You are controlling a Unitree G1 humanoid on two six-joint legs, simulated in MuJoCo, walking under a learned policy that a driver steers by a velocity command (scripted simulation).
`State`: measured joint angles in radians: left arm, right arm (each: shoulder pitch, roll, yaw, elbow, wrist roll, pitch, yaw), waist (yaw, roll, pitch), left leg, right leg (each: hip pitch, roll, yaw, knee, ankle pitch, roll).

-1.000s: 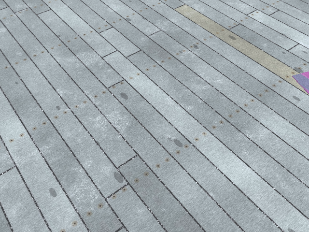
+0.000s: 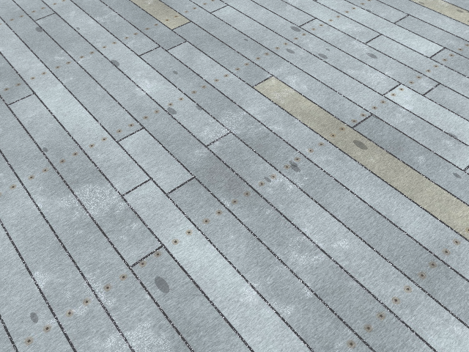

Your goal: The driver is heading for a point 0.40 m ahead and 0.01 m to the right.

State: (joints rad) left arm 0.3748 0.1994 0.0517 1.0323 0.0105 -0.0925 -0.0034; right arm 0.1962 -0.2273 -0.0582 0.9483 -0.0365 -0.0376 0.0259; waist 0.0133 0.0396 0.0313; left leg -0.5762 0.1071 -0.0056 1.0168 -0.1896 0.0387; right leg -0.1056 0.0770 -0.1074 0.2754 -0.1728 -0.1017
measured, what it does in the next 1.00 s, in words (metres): walks ahead: left foot, then right foot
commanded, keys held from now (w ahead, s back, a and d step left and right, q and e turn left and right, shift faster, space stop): w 0.28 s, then no key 0.72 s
